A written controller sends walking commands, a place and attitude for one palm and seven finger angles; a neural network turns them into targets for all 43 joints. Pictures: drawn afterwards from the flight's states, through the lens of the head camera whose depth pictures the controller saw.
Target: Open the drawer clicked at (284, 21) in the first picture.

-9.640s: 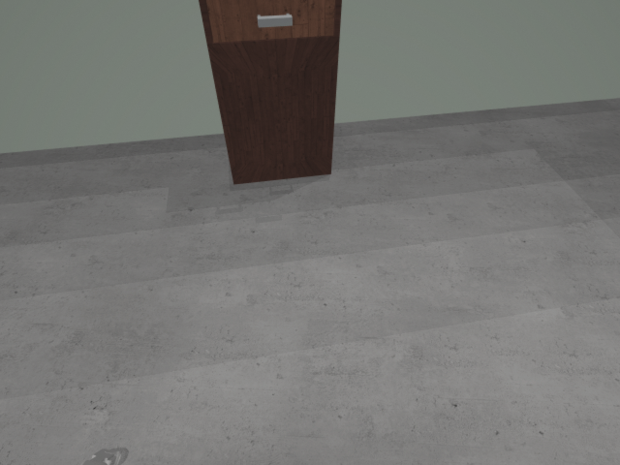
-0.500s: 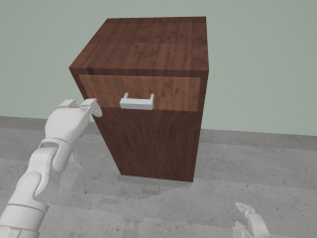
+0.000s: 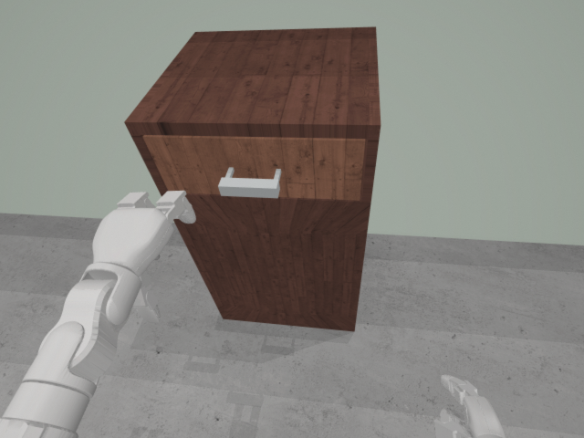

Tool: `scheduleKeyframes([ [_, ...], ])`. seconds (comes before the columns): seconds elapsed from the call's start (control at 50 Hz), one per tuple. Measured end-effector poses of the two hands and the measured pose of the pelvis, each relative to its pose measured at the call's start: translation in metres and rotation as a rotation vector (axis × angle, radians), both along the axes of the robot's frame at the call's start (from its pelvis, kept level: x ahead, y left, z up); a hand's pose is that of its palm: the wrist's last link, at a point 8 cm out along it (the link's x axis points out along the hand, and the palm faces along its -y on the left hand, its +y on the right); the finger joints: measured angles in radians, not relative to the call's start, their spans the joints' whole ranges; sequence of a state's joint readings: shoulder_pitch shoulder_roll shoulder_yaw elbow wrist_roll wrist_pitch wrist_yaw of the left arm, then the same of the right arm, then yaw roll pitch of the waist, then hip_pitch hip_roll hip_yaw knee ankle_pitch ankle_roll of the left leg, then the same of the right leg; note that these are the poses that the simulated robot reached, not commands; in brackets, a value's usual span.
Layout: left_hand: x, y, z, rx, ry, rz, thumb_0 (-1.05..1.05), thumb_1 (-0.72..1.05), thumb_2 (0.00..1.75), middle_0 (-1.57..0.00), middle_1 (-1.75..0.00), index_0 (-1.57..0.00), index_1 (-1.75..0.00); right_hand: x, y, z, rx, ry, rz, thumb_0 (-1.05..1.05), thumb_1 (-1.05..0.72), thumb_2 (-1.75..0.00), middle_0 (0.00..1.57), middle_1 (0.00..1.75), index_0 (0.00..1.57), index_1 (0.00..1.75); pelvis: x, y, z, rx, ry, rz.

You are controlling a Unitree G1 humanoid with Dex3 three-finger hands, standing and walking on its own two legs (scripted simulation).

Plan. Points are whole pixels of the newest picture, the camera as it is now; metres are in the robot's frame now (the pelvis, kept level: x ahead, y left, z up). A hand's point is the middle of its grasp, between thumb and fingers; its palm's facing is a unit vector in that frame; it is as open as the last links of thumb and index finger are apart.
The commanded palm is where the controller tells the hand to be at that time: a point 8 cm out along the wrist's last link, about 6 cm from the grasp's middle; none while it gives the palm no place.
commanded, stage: move the hooked fingers above the handle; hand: left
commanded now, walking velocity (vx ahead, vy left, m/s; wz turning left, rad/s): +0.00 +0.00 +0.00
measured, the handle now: (251, 180) +0.59 +0.17 -0.01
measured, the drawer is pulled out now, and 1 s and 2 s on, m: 0.00 0.00 0.00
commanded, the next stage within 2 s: none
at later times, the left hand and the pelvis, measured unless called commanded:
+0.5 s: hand (202, 220) +0.40 +0.20 +0.07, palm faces -0.02 -0.05 -1.00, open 13.8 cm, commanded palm +0.38 +0.21 +0.14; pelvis +0.01 -0.01 +0.00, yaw -1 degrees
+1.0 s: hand (230, 195) +0.47 +0.17 +0.06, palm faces -0.03 -0.02 -1.00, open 13.8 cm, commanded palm +0.45 +0.19 +0.12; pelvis +0.02 -0.01 -0.01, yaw -1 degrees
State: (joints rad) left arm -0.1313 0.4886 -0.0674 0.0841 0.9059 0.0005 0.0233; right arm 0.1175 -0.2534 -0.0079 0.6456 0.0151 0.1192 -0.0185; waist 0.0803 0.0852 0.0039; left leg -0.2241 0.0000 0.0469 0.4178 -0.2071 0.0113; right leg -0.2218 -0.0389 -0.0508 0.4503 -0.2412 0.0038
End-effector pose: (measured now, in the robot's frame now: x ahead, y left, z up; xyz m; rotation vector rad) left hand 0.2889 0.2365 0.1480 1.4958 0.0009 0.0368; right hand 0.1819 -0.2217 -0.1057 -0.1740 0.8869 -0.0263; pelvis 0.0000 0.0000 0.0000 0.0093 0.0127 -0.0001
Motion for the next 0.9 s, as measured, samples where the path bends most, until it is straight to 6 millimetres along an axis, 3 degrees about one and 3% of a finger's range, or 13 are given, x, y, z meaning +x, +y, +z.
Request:
scheduleKeyframes([
  [0.2,0.029,-0.013,-0.008,0.014,0.016,-0.048,0.0,-0.49,0.3,-0.32,-1.2,-0.32,-1.2,-0.007,-0.006,-0.002,-0.016,0.008,-0.013,0.01,-0.9,-0.9,0.21,0.3,0.2,0.3,-0.002,-0.006,-0.001,0.0,0.018,0.006],
  [0.62,0.111,-0.037,-0.027,0.037,0.043,-0.067,0.0,-0.49,0.3,-0.32,-1.2,-0.32,-1.2,-0.076,-0.044,-0.024,-0.063,0.211,-0.181,0.01,-0.91,-0.9,0.2,0.3,0.2,0.3,0.013,-0.005,-0.007,0.004,0.103,-0.019],
  [0.9,0.147,-0.055,-0.034,0.055,0.054,-0.065,0.0,-0.49,0.3,-0.32,-1.2,-0.32,-1.2,-0.081,-0.043,-0.03,-0.047,0.238,-0.21,0.01,-0.91,-0.9,0.21,0.3,0.2,0.3,0.021,-0.006,-0.011,0.004,0.143,-0.021],
])
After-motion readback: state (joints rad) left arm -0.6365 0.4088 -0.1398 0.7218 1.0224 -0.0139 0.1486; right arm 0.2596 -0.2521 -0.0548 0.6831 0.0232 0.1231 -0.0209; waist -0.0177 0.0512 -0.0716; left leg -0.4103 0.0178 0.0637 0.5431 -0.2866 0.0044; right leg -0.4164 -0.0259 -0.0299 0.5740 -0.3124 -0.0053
